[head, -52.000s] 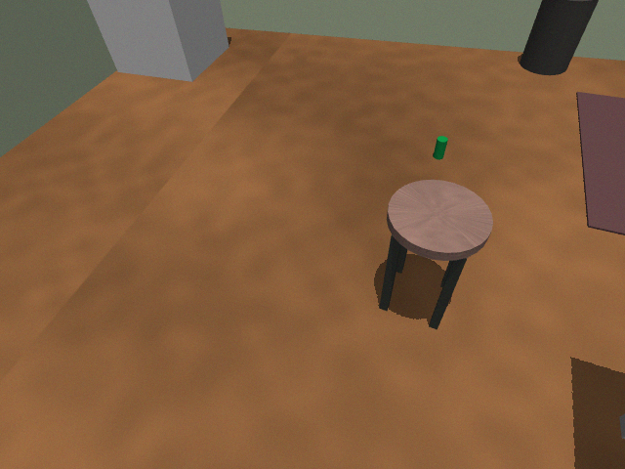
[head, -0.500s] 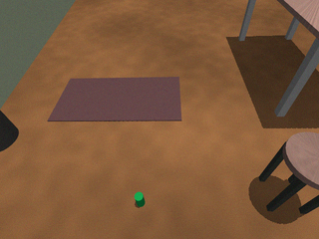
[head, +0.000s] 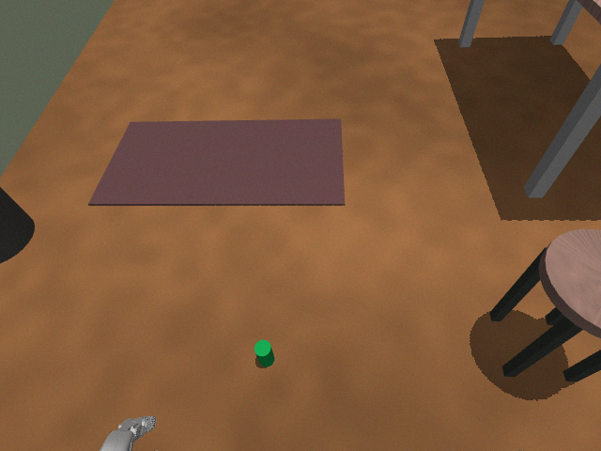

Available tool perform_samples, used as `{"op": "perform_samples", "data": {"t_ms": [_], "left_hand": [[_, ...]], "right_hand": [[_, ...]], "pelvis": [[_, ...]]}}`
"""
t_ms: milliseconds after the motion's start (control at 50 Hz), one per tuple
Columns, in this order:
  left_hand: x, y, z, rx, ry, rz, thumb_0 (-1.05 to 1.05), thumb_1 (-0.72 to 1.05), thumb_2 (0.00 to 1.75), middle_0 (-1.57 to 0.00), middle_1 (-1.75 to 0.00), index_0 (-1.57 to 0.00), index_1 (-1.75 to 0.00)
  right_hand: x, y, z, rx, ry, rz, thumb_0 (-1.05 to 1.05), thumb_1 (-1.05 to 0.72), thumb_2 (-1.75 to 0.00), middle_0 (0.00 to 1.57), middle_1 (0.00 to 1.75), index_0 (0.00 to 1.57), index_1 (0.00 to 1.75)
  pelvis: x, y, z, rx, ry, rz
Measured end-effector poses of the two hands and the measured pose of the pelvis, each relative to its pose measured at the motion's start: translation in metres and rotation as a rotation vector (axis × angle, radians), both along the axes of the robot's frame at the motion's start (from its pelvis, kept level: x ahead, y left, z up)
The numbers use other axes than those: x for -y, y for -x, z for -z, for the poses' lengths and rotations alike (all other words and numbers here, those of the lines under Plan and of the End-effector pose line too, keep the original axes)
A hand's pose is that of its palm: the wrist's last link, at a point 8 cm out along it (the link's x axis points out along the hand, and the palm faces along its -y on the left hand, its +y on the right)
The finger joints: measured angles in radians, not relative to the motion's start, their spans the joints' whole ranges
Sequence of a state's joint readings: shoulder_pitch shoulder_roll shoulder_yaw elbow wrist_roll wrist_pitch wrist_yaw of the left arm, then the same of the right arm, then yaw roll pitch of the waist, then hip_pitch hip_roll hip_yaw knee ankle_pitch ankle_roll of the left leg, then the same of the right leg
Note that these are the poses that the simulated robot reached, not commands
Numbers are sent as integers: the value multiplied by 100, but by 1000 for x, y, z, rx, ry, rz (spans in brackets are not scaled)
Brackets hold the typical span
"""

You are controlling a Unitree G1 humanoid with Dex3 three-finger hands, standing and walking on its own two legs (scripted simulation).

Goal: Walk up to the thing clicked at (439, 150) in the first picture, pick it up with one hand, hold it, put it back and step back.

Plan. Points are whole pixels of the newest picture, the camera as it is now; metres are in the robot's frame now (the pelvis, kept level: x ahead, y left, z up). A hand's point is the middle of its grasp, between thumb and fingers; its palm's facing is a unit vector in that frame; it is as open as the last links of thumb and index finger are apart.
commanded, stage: rise first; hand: left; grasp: from above
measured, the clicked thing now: (264, 353) +0.48 +0.19 -0.72
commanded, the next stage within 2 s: none
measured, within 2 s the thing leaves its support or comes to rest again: neither
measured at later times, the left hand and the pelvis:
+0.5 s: hand out of the picture +0.15 +0.25 -0.20, palm faces -0.14 -0.89 -0.43, open 13.3 cm; pelvis +0.00 +0.01 -0.06, yaw -1 degrees
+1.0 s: hand out of the picture +0.16 +0.26 -0.29, palm faces -0.35 -0.73 -0.58, open 13.6 cm; pelvis -0.02 +0.01 -0.15, yaw -1 degrees
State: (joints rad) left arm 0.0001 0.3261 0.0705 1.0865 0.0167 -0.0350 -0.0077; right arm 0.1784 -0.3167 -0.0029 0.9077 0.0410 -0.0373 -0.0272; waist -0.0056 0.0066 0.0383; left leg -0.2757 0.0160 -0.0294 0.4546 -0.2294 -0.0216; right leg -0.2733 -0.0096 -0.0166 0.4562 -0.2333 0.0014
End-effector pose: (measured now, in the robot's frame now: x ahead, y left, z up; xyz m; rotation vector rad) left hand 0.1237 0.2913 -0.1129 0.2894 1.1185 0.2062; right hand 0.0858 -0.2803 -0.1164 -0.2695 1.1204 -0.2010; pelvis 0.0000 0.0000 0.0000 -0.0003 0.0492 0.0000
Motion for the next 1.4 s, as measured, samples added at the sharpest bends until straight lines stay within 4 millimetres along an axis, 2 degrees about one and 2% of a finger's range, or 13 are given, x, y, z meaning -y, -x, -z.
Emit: {"op": "perform_samples", "data": {"t_ms": [80,140,260,360,480,660,820,900,1000,1160,1300,1400], "left_hand": [[-2,-27,7,32,-12,51,0,55,89,-19,-64,-19,-63],[-2,-36,7,43,-35,79,0,36,88,-17,-77,-19,-75],[-3,-30,17,-20,-66,96,0,-5,89,-15,-92,-17,-91],[-5,-23,33,-26,-82,117,0,-26,89,-16,-97,-17,-96],[-3,-20,46,-8,-109,164,0,-37,87,-19,-96,-19,-96],[0,-17,58,-13,-144,204,-1,-38,85,-20,-95,-21,-94],[1,-17,69,-20,-176,244,-1,-39,85,-19,-97,-19,-96],[-2,-25,87,-22,-214,302,-1,-41,86,-17,-98,-18,-97],[-6,-47,128,2,-295,428,-1,-43,87,-16,-100,-17,-99],[3,-105,192,122,-457,639,-1,-43,89,-15,-102,-16,-101],[14,-153,237,171,-583,781,-1,-42,90,-16,-102,-17,-101],[23,-181,267,200,-638,893,-1,-38,89,-19,-99,-19,-98]], "right_hand": [[-13,1,7,39,-26,8,1,-94,-90,20,30,20,30],[-22,3,10,60,-49,29,1,-94,-90,20,30,20,30],[-33,-6,15,120,-67,27,1,-92,-90,20,30,20,30],[-35,-21,23,177,-50,-1,1,-91,-90,20,30,20,30],[-37,-42,35,233,-34,-31,1,-91,-90,20,30,20,30],[-46,-70,46,311,-32,-69,1,-91,-90,20,30,20,30],[-51,-79,58,350,-30,-87,1,-91,-90,20,30,20,30],[-49,-78,71,359,-22,-106,1,-91,-90,20,30,20,30],[-41,-72,106,351,-12,-132,1,-90,-90,20,30,20,30],[-25,-47,194,263,-11,-119,1,-90,-90,20,30,20,30],[-18,1,271,129,-41,-79,1,-90,-90,20,30,20,30],[-16,46,311,14,-49,-43,1,-89,-89,20,30,20,30]], "pelvis": [[0,5,10,-56,-1,10],[-2,3,15,-71,-1,15],[-8,0,25,-107,4,18],[-12,1,42,-151,8,17],[-14,0,61,-199,15,13],[-14,-1,82,-253,27,8],[-13,1,98,-291,33,3],[-13,7,112,-323,34,2],[-12,18,146,-390,28,4],[-10,43,216,-484,21,10],[-7,66,269,-534,17,16],[-5,80,301,-547,17,24]]}}
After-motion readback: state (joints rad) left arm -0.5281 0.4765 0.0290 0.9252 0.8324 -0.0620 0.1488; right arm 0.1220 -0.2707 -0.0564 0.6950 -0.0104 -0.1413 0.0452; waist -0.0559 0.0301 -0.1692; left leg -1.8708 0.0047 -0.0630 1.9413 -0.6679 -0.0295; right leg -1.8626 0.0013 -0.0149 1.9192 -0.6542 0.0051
